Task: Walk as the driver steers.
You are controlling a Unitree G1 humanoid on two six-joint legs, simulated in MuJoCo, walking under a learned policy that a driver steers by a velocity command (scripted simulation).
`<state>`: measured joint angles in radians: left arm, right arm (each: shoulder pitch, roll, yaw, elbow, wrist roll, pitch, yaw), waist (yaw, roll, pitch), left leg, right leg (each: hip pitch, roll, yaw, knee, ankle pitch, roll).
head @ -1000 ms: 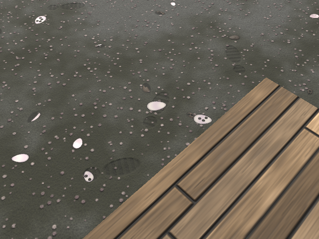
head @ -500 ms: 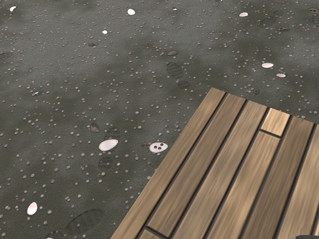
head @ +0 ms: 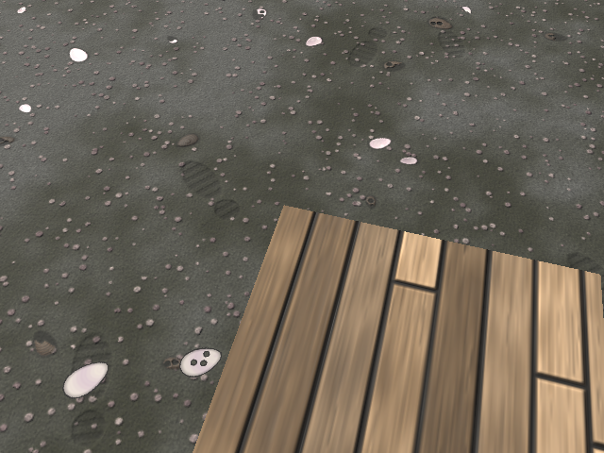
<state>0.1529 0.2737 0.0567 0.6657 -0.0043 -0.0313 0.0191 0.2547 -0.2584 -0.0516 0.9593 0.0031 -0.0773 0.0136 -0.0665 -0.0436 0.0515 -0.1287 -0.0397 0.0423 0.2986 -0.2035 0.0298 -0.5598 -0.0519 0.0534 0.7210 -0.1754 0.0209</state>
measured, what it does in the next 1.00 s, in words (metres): walks ahead: right foot, then left foot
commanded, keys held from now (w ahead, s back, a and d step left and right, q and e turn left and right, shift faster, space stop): no key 1.00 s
